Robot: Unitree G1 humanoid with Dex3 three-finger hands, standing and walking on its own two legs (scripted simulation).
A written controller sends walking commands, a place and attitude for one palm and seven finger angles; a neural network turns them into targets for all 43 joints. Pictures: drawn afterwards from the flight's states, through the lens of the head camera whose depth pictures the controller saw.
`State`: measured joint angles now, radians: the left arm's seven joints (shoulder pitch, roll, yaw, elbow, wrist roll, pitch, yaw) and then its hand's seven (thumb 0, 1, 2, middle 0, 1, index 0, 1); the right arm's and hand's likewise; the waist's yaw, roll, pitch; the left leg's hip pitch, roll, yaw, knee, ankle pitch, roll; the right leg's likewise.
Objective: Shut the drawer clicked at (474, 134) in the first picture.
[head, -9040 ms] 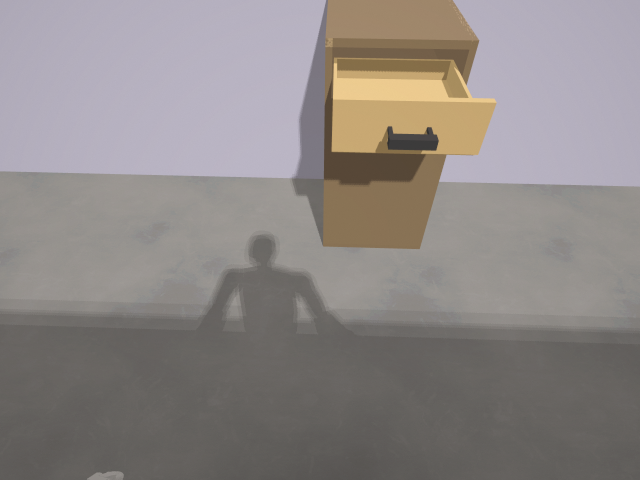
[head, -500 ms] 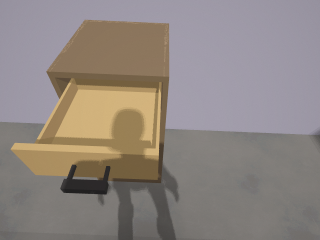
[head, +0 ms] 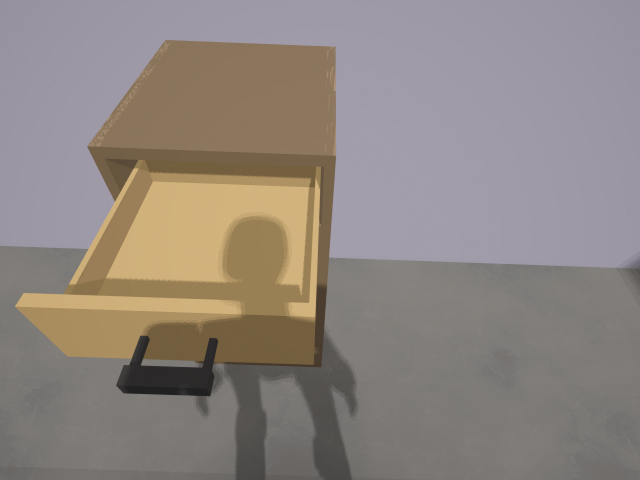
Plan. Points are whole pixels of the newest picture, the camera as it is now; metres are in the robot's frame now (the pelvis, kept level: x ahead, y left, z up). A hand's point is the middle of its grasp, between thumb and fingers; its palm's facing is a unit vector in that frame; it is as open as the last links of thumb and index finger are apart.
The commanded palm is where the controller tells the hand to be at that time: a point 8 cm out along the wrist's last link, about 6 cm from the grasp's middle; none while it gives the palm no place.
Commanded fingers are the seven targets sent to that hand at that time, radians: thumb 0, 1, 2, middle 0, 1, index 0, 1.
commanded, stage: look again from close up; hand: left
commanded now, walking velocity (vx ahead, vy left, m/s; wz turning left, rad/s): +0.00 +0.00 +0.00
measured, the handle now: (172, 362) +0.26 +0.21 -0.01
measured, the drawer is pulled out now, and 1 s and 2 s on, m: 0.29 0.29 0.29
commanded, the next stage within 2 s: raise the hand and make a fist in 0.30 s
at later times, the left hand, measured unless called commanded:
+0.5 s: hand out of the picture +0.05 +0.19 -0.13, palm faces +0.22 -0.94 -0.24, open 7.2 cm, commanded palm +0.08 +0.21 -0.06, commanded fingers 0.00 0.90 0.90 -0.32 -0.43 -0.32 -0.43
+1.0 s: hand out of the picture +0.11 +0.15 -0.01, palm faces +0.03 -1.00 -0.04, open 5.1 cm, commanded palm +0.08 +0.21 -0.01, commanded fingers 0.00 0.90 0.90 -0.82 -0.97 -0.82 -0.97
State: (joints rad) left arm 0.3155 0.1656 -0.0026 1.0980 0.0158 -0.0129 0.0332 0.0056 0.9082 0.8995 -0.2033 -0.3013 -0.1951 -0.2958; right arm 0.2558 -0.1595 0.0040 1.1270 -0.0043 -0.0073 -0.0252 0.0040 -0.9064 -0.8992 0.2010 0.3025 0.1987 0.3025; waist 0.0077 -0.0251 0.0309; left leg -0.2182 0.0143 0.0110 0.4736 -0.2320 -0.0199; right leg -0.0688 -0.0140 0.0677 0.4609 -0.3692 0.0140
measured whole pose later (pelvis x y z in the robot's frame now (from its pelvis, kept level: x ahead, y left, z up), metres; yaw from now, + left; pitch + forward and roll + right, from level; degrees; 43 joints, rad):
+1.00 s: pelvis -0.07 -0.02 -0.08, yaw +3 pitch +8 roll -2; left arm 0.51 0.21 0.06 -0.14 -0.22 -0.32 -0.21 0.02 0.90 0.90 -0.64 -0.77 -0.61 -0.75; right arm 0.19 -0.18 0.02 0.51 0.03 -0.19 -0.08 0.01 -0.90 -0.90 0.20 0.30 0.20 0.30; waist 0.03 0.04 -0.13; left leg -0.86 0.04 -0.10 1.10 -0.39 -0.04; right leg -0.67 0.02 -0.07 1.11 -0.58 -0.02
